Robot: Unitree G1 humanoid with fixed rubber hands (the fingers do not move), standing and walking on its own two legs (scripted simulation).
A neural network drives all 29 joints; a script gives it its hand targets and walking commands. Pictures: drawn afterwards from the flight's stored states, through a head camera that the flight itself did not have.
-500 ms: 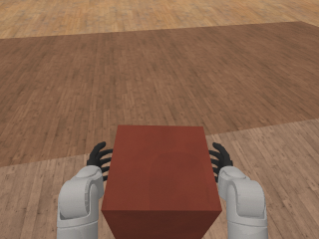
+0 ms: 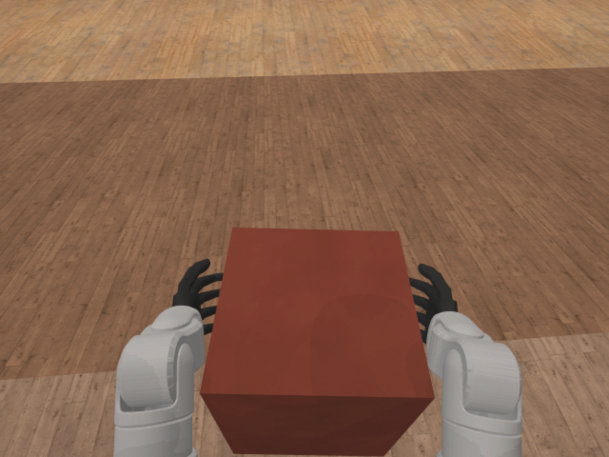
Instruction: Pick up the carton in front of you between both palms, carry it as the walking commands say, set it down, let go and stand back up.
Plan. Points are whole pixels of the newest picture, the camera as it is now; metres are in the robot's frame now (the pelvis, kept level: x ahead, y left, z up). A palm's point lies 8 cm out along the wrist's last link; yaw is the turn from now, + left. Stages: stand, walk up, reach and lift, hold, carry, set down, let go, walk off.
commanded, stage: carry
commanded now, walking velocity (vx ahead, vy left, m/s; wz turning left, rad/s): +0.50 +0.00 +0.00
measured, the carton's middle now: (312, 348) +0.27 +0.00 +0.01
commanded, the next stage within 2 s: none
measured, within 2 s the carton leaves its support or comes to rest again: neither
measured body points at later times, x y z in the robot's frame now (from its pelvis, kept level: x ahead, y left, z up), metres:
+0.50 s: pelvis +0.33 +0.04 -0.01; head +0.36 +0.05 +0.44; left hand +0.67 +0.16 +0.07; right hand +0.64 -0.14 +0.08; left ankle +0.41 +0.09 -0.73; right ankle +0.17 -0.07 -0.63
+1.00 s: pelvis +0.65 +0.00 -0.02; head +0.71 -0.02 +0.43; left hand +1.03 +0.15 +0.07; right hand +1.03 -0.16 +0.06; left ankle +0.52 +0.11 -0.64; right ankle +0.68 -0.06 -0.74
